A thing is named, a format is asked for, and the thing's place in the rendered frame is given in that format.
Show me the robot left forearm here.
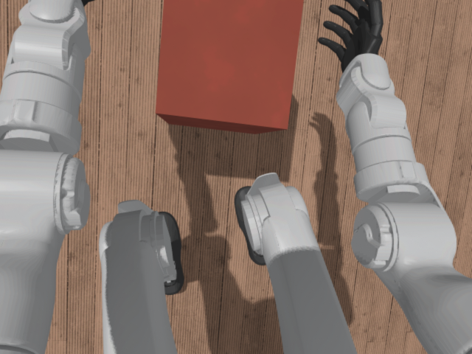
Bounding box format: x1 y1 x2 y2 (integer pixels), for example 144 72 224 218
0 0 91 155

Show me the left robot upper arm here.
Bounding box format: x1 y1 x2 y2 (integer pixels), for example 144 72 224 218
0 149 91 354

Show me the carton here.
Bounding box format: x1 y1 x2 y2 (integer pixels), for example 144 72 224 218
156 0 304 134

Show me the robot left foot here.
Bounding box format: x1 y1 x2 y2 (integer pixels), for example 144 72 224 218
159 212 184 295

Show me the right robot upper arm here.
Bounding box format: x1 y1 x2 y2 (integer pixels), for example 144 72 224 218
351 201 472 354

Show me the robot right hand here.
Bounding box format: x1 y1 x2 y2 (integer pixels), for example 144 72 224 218
318 0 384 73

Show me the left robot shin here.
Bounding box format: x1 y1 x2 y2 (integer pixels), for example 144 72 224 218
99 200 177 282

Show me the robot right forearm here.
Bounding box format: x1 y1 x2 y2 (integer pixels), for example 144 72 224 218
336 53 457 256

